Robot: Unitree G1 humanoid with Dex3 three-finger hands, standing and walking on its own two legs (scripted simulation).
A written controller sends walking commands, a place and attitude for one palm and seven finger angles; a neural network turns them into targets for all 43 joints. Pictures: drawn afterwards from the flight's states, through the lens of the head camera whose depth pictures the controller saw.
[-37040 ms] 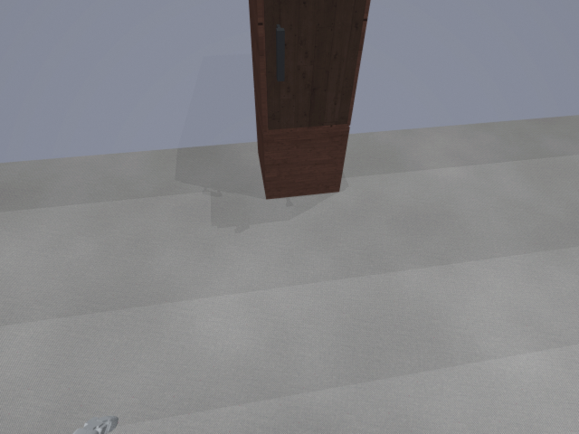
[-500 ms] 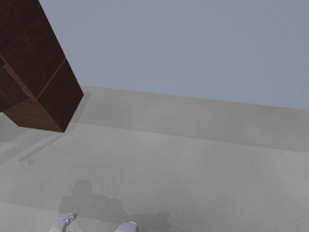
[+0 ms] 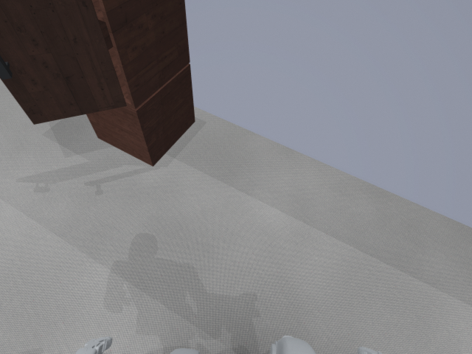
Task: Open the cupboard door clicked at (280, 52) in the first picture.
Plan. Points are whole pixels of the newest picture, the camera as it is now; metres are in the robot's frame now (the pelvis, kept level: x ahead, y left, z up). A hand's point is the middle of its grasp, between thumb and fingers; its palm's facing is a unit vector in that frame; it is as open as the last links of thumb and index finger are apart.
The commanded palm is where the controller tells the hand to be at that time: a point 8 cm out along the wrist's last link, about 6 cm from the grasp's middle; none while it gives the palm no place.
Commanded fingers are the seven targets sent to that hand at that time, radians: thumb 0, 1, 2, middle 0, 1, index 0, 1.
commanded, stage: turn to face it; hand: left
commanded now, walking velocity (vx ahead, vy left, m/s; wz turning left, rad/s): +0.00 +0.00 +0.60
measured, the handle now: out of the picture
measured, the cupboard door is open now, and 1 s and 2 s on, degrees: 50 50 50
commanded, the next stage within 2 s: take the last steps up to it in 0.56 s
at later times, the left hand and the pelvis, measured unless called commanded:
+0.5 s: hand out of the picture +0.00 +0.18 -0.19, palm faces +0.31 -0.93 -0.20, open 7.4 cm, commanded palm none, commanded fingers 0.00 0.90 0.90 -0.20 -0.30 -0.20 -0.30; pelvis +0.02 -0.02 -0.01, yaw +17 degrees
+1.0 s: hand out of the picture -0.02 +0.15 -0.15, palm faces +0.48 -0.85 -0.22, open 7.4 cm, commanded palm none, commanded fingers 0.00 0.90 0.90 -0.20 -0.30 -0.20 -0.30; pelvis +0.06 -0.02 +0.01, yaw +26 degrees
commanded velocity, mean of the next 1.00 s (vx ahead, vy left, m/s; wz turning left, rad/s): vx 0.11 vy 0.05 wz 0.34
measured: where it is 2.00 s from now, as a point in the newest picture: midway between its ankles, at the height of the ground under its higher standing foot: (172, 303)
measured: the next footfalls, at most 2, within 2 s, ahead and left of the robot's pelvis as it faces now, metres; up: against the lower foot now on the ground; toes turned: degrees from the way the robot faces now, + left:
right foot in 0.14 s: +0.06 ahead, -0.16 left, +0.00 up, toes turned +3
left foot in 0.46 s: +0.04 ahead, +0.10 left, +0.00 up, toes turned +19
